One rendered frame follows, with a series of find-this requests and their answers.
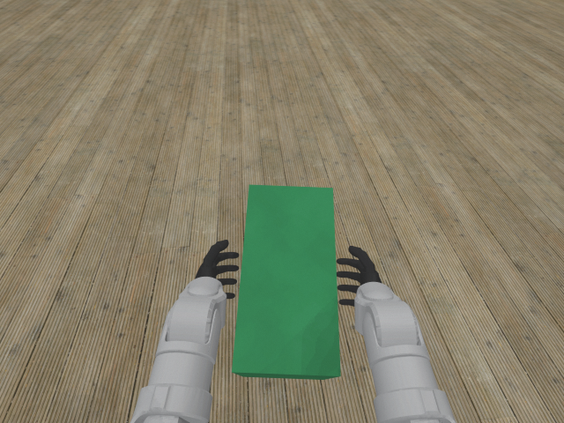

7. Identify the right robot forearm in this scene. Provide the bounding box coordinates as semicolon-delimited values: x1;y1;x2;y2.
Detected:
354;282;456;423

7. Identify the left robot forearm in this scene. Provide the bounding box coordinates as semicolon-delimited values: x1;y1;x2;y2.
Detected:
130;277;226;423

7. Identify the carton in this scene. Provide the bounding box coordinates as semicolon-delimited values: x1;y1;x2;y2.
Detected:
232;185;341;380

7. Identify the robot left hand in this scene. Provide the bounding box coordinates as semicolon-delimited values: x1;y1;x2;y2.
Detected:
195;240;239;299

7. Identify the robot right hand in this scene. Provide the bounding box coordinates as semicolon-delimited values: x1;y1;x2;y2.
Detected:
337;246;382;306

